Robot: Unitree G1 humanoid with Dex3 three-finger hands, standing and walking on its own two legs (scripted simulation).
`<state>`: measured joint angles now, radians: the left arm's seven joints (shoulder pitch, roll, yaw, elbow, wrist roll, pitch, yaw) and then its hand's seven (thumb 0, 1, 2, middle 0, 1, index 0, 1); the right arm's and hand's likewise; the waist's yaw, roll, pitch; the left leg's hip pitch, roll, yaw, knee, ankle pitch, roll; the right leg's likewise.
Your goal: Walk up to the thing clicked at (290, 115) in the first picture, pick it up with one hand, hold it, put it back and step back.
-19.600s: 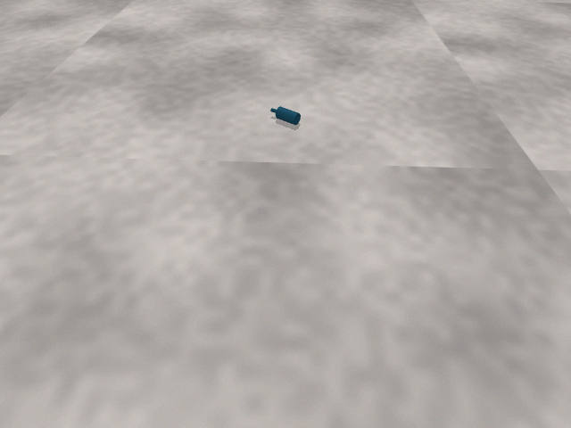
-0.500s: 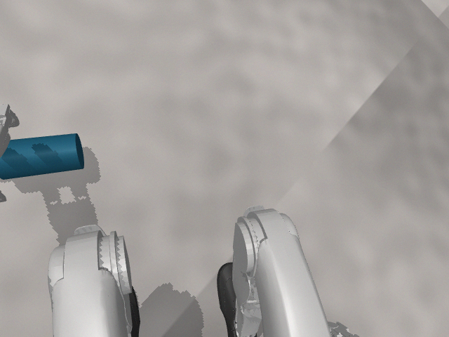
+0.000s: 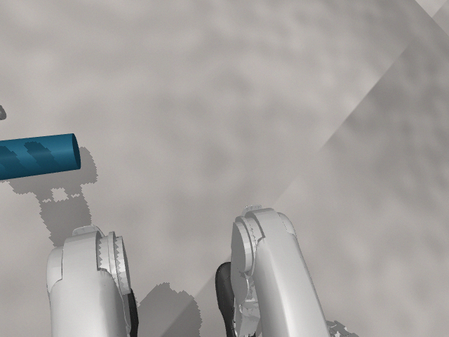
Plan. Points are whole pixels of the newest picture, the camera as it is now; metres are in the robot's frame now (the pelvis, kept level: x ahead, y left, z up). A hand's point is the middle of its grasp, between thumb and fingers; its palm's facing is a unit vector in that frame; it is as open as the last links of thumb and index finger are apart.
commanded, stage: rise first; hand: left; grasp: from above
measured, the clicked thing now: (21, 158) +0.47 +0.34 -0.28
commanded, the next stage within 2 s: approach in 0.24 s
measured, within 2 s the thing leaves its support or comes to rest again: neither
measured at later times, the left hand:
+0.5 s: hand out of the picture +0.43 +0.35 -0.16, palm faces -0.46 -0.07 -0.89, open 14.1 cm
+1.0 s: hand (12, 138) +0.47 +0.32 -0.16, palm faces -0.44 -0.08 -0.90, open 14.1 cm
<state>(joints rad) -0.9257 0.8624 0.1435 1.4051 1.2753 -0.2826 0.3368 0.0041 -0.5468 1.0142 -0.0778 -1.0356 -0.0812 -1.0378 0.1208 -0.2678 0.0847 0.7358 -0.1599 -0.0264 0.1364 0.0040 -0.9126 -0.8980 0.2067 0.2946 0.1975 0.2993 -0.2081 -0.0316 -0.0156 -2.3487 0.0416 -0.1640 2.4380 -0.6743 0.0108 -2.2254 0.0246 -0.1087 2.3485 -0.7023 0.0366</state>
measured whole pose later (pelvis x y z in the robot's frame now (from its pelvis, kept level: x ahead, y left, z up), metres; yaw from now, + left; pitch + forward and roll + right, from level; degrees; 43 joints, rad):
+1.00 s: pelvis +0.00 +0.00 +0.00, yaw +0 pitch +33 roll -9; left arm -1.03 0.84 0.14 1.52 1.23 -0.13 0.38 0.01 -0.54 1.01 -0.08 -1.04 -0.09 -1.04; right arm 0.17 -0.28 0.15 0.71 -0.15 -0.05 0.12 0.00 -0.91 -0.89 0.21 0.29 0.20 0.30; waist -0.30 0.00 0.01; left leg -2.36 0.06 -0.16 2.43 -0.66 0.01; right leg -2.26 0.04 -0.10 2.34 -0.67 0.03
